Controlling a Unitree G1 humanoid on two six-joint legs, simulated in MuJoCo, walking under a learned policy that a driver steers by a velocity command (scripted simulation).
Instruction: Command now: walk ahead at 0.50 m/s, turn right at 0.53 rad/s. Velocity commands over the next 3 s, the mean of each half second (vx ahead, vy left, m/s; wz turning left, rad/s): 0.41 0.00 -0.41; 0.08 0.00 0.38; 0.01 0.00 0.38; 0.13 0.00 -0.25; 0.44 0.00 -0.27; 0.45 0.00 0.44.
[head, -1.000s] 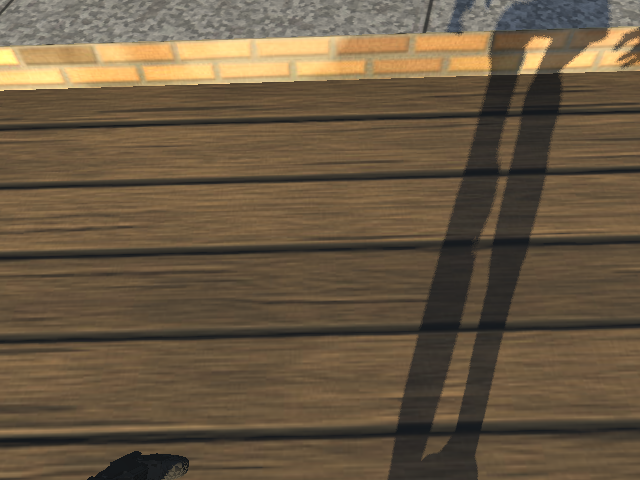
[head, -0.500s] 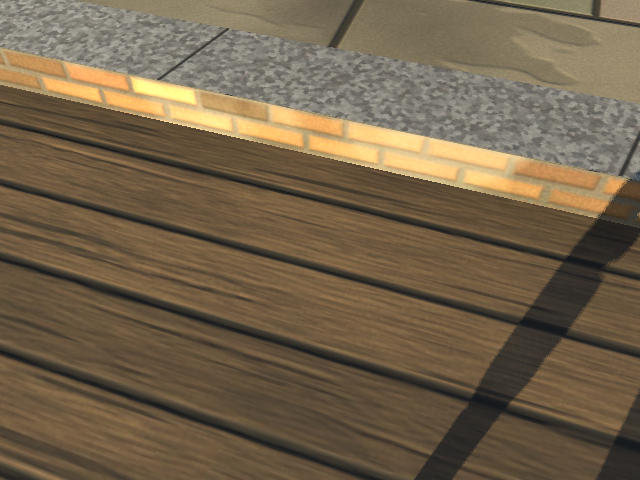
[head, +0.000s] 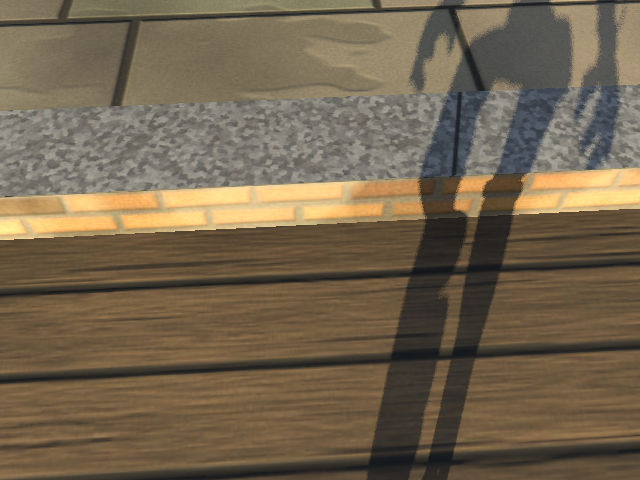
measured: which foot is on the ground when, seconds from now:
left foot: down 0.00-0.10, up 0.12-0.58, down 0.60-1.00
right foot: up 0.00-0.06, down 0.08-0.62, up 0.64-1.00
